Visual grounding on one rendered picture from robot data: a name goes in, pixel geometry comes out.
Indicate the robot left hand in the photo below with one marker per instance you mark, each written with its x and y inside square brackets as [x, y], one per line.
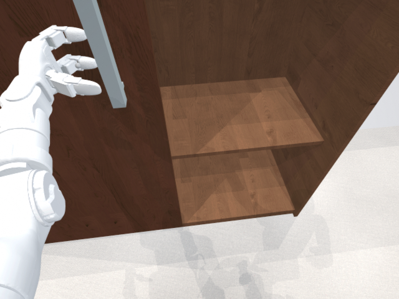
[37, 59]

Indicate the wardrobe door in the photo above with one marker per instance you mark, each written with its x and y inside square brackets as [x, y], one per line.
[112, 165]

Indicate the left robot forearm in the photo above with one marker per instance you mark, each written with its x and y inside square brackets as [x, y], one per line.
[24, 125]

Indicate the handle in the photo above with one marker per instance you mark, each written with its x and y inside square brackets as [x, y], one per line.
[92, 23]

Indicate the left robot upper arm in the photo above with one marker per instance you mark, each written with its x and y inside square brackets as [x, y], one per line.
[30, 203]

